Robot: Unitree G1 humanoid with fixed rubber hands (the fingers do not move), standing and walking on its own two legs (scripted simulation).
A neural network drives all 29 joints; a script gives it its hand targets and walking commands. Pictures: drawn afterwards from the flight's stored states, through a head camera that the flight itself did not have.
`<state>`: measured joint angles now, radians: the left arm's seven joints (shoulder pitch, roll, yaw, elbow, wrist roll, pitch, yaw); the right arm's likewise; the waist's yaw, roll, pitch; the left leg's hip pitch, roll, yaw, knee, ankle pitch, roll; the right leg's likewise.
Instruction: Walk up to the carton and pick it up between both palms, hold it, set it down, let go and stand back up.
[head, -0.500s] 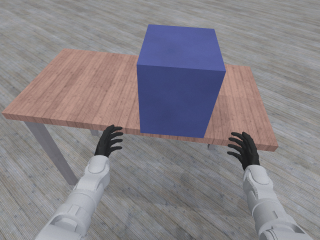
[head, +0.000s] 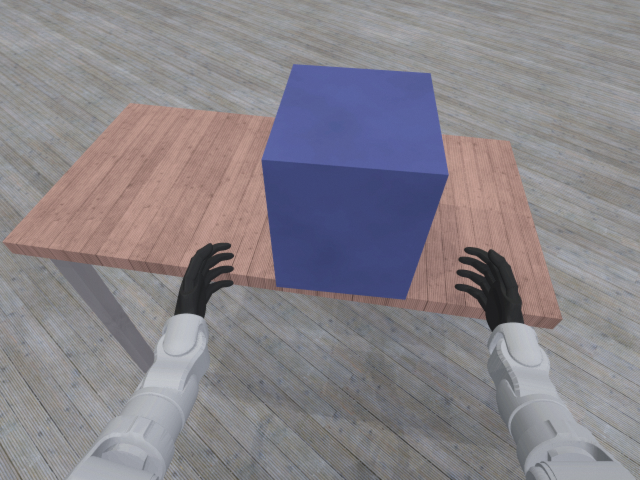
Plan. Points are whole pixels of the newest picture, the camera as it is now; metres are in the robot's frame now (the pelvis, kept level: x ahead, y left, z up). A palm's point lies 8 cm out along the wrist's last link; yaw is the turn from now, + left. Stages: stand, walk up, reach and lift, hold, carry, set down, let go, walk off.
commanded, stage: reach and lift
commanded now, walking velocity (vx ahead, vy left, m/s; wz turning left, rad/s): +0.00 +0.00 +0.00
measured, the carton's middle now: (350, 184) +0.55 -0.07 +0.05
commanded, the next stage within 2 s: none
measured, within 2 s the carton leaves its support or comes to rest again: neither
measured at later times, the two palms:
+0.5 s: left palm (189, 228) +0.41 +0.16 +0.11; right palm (512, 249) +0.36 -0.25 +0.10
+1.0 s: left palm (182, 174) +0.45 +0.16 +0.17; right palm (523, 185) +0.40 -0.25 +0.17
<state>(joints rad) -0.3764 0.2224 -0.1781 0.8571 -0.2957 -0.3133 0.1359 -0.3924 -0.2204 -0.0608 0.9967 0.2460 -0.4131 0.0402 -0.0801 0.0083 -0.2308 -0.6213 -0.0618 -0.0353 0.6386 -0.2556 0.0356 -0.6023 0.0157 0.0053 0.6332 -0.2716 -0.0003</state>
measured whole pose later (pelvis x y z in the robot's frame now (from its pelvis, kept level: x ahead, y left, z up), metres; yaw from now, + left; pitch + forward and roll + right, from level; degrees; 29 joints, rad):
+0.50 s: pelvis -0.01 +0.01 +0.00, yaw -1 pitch +16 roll -1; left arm -0.74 0.27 -0.15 1.01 -0.36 -0.11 0.16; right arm -0.71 -0.28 -0.07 1.08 0.26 -0.17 0.02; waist -0.09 0.03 -0.28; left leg -0.67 -0.05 -0.03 0.62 -0.22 0.04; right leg -0.65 0.02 0.02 0.59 -0.22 0.01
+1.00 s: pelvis -0.03 +0.00 +0.00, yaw -1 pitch +20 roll -1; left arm -1.06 0.36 -0.18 1.13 -0.45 0.10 0.18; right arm -1.08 -0.33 -0.11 1.24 0.25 0.06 0.04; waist -0.11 0.01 -0.33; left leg -0.77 -0.04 -0.03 0.56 -0.15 0.03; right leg -0.74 0.03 0.01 0.53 -0.14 0.00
